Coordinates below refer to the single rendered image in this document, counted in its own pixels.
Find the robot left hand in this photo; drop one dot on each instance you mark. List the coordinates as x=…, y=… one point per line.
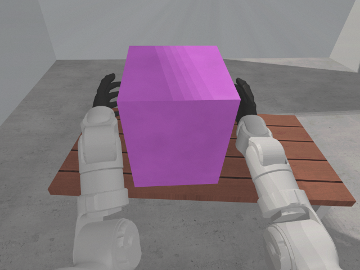
x=103, y=96

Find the robot right hand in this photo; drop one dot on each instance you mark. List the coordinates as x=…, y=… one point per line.
x=247, y=105

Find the table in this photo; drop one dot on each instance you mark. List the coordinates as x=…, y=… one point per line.
x=311, y=170

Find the right robot upper arm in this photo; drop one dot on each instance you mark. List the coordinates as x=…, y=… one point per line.
x=299, y=245

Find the left robot upper arm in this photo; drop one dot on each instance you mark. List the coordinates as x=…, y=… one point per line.
x=107, y=245

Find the right robot forearm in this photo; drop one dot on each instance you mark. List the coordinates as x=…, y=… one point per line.
x=279, y=195

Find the carton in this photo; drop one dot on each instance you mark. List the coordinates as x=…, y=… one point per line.
x=177, y=106

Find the left robot forearm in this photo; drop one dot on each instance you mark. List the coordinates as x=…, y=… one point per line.
x=100, y=165

